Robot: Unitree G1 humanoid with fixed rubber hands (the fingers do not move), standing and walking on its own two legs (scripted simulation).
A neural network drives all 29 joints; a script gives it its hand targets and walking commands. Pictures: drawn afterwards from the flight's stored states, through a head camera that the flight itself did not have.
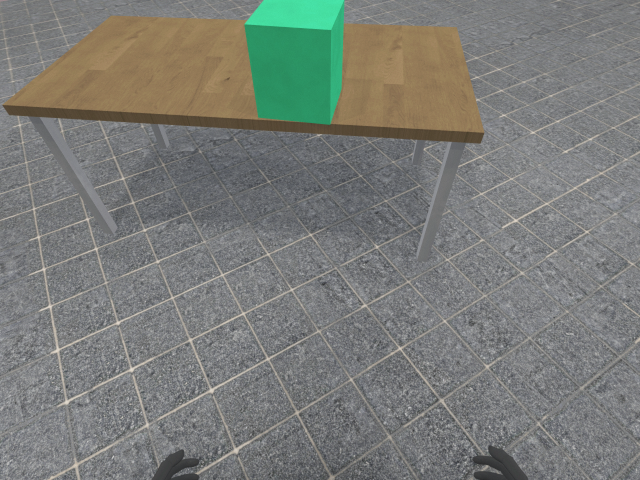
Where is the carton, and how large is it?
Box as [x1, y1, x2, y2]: [244, 0, 343, 124]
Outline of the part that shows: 263,0 244,24 258,117 329,124 341,88 343,0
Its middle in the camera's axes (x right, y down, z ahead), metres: -0.05 -0.49 +1.06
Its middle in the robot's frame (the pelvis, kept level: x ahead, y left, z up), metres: +1.12 +0.05 -0.02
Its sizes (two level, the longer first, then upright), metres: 0.210 0.200 0.250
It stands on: a table, 0.62 m high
